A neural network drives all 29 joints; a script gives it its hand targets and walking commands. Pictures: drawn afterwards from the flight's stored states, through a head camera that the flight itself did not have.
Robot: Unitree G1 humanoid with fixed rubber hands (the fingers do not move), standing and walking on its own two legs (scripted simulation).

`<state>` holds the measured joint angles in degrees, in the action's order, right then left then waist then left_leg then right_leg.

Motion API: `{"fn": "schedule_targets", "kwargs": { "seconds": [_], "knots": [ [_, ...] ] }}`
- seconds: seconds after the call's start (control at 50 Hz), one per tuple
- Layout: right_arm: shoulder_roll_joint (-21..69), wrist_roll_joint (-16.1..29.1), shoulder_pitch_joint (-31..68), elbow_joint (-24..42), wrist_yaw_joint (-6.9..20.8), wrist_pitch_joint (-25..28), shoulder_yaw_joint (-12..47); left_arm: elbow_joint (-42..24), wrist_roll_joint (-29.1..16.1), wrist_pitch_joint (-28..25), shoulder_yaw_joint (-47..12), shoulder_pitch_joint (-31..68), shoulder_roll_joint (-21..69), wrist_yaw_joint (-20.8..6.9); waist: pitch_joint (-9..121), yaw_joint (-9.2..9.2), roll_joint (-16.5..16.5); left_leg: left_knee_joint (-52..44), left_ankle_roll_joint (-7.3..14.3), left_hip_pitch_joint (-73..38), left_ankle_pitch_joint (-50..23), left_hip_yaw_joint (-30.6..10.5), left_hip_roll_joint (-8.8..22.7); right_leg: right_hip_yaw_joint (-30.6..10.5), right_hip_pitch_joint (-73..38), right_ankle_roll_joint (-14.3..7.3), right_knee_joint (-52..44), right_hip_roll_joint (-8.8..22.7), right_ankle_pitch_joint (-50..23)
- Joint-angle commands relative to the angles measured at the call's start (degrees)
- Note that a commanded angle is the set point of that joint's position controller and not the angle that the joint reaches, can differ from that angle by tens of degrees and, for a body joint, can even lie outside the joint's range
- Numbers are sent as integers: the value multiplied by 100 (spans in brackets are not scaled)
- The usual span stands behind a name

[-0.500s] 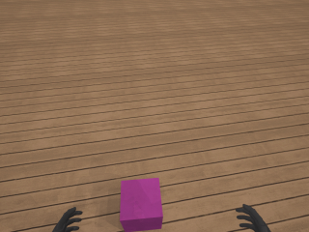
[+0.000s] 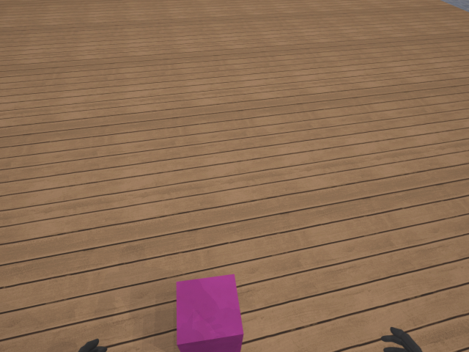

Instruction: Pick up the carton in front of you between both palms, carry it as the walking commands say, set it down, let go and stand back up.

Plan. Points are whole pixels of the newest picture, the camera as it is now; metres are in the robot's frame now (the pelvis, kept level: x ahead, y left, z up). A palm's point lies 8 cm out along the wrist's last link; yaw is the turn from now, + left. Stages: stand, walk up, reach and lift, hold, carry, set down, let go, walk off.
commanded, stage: stand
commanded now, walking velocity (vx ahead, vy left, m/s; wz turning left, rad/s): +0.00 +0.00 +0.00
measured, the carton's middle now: (209, 318) +0.39 +0.09 -0.65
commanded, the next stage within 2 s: none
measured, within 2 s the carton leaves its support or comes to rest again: neither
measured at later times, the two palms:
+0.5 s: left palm out of the picture +0.07 +0.30 -0.10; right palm out of the picture +0.09 -0.30 -0.09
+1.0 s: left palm out of the picture +0.05 +0.31 -0.10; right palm out of the picture +0.07 -0.31 -0.09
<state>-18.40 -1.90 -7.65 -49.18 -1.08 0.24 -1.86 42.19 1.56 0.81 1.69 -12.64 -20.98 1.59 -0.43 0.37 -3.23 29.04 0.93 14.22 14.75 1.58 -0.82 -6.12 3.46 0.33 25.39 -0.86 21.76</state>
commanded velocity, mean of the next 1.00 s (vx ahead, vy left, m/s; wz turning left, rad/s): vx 0.00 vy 0.00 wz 0.00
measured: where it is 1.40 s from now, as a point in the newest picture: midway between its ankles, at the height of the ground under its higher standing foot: outside the picture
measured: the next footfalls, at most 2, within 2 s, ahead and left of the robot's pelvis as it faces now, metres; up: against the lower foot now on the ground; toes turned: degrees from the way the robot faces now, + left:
none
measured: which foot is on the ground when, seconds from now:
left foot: down 0.00-1.00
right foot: down 0.00-1.00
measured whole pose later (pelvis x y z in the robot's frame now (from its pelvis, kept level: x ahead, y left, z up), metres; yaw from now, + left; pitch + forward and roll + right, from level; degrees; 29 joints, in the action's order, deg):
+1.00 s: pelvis -0.03 +0.00 +0.01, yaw +1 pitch -2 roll +0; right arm -21.5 -0.9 -5.5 -60.2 -0.5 0.5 -0.8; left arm 55.2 1.3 -0.3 0.1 -10.5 -22.9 1.0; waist -1.8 0.5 -1.7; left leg 23.1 1.2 11.5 9.5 0.9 -0.8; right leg -5.5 0.7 0.6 19.8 -0.8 16.8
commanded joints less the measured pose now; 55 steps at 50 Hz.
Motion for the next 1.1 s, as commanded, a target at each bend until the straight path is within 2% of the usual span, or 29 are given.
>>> {"fn": "schedule_targets", "kwargs": {
  "seconds": [0.0,0.5,1.08],
  "knots": [
    [-1014,11,195,218,-26,73,-223,-204,-3,-82,177,5,-787,27,346,-20,253,-232,66,-1056,-2131,-636,622,-164,735,-1,-329,457,-2077],
    [-1213,72,391,-532,21,78,-142,651,-13,-154,61,190,-984,-7,36,5,294,-711,62,-1055,-1250,-790,677,-299,755,-92,-821,544,-1360],
    [-1358,114,452,-913,29,82,-54,1133,-39,-167,10,307,-1123,-39,24,17,311,-868,94,-1083,-1326,-885,715,-270,600,-124,-977,602,-1384]
  ]
}}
